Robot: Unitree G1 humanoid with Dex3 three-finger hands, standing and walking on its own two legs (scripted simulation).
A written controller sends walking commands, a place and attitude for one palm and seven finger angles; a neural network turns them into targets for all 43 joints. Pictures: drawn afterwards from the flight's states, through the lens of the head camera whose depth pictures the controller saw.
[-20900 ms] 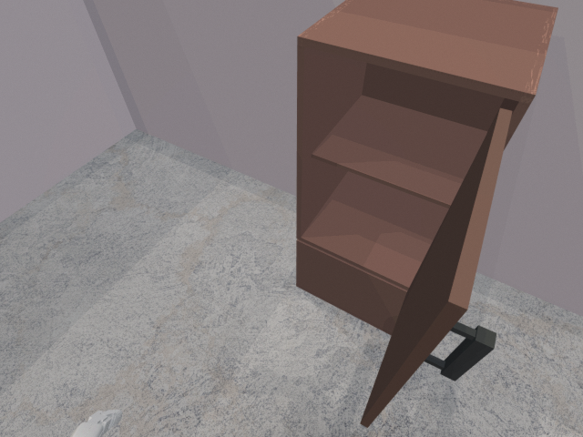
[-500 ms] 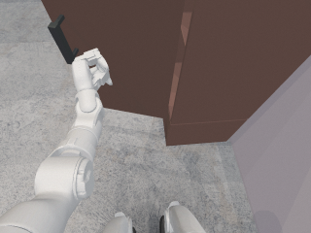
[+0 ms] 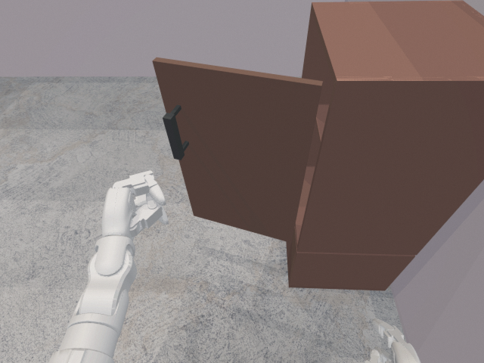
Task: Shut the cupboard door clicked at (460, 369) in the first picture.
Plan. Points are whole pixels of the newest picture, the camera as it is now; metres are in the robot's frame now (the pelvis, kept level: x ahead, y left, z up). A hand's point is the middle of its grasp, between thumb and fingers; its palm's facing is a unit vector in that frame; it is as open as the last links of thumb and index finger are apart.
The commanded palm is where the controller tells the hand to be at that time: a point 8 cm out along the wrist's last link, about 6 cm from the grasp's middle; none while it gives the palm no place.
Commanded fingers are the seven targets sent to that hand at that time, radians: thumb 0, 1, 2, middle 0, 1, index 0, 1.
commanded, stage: draw the hand back to the body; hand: left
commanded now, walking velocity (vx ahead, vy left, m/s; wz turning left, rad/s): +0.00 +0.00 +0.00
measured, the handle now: (178, 132) +0.64 +0.18 +0.01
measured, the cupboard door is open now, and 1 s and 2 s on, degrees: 74 74 74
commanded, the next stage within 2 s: step back with the hand held close in 0.98 s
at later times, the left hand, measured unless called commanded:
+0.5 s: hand (34, 256) +0.22 +0.26 +0.15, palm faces +0.40 -0.84 -0.37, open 5.3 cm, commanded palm +0.17 +0.31 +0.18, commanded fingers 0.00 0.90 0.90 -0.31 -0.42 -0.31 -0.42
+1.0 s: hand (1, 279) +0.18 +0.27 +0.18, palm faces +0.47 -0.79 -0.40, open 7.4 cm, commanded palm +0.13 +0.31 +0.19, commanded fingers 0.00 0.90 0.90 -0.20 -0.30 -0.20 -0.30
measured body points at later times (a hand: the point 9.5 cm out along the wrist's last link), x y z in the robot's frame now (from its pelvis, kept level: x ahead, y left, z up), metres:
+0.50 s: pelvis +0.02 +0.01 +0.02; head +0.00 -0.02 +0.47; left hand +0.20 +0.30 +0.18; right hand +0.21 -0.18 -0.08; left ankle -0.01 +0.10 -0.72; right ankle +0.02 -0.09 -0.72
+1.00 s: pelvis +0.00 +0.00 +0.02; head -0.02 -0.03 +0.47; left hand +0.15 +0.31 +0.20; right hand +0.20 -0.21 -0.07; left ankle -0.01 +0.10 -0.72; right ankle +0.02 -0.09 -0.72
